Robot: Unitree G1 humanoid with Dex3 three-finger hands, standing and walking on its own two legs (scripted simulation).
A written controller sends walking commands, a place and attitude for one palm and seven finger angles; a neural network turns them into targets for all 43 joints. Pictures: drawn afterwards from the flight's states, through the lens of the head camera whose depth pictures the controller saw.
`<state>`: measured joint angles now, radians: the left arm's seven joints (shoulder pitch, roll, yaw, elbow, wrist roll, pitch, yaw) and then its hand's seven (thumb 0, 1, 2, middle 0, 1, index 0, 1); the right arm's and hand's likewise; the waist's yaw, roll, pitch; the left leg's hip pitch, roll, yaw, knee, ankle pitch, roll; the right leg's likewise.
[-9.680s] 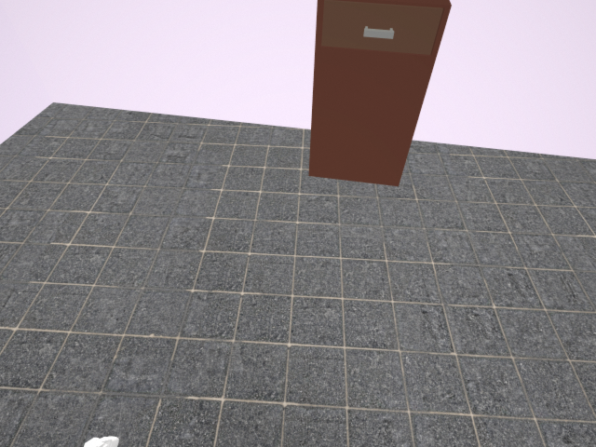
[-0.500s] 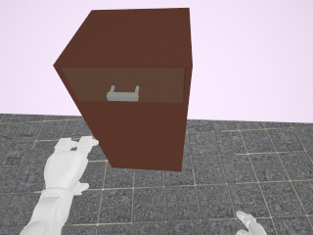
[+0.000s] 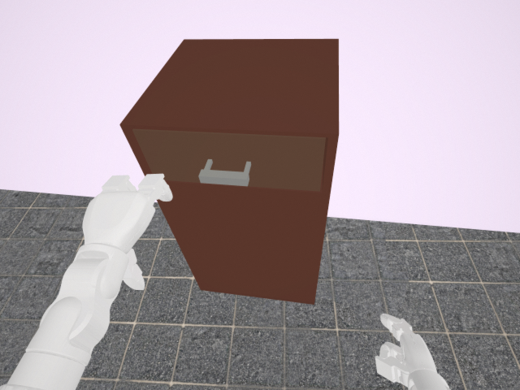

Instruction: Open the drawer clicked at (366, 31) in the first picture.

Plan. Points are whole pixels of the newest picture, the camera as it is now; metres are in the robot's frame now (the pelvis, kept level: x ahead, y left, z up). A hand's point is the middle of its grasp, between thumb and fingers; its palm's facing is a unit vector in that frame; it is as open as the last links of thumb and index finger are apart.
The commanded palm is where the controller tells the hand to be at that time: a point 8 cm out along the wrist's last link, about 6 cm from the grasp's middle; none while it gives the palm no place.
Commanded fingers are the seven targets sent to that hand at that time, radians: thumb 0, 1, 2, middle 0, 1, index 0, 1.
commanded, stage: raise the hand with hooked fingers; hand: left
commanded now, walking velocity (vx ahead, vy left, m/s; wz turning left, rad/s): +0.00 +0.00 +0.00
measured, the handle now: (226, 171) +0.55 +0.18 -0.02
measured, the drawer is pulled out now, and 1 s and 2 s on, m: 0.00 0.00 0.00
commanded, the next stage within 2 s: move the hooked fingers above the handle in 0.46 s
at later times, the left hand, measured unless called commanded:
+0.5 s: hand (135, 229) +0.30 +0.24 +0.09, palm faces +0.07 -0.06 -1.00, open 13.8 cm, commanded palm +0.27 +0.24 +0.15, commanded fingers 0.00 -0.50 0.30 -0.30 -1.20 -0.30 -1.20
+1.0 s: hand (172, 209) +0.36 +0.21 +0.08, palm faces +0.01 -0.03 -1.00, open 13.8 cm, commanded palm +0.34 +0.22 +0.14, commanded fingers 0.00 -0.50 0.30 -0.30 -1.20 -0.30 -1.20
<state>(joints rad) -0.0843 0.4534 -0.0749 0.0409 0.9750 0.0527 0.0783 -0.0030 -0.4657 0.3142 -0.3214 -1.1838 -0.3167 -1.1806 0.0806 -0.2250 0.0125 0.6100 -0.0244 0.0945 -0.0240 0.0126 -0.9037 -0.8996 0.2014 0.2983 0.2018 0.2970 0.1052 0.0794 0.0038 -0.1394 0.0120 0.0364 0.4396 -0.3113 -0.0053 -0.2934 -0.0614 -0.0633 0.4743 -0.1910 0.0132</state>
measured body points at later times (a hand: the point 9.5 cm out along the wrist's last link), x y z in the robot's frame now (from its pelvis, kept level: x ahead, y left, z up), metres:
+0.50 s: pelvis -0.01 +0.00 +0.00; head +0.02 -0.03 +0.45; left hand +0.29 +0.24 +0.15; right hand +0.16 -0.23 -0.12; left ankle -0.05 +0.12 -0.74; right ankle +0.03 -0.13 -0.74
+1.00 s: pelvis -0.01 +0.00 +0.00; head +0.02 -0.03 +0.45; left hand +0.35 +0.21 +0.13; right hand +0.15 -0.24 -0.13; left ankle -0.05 +0.12 -0.74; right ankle +0.03 -0.13 -0.74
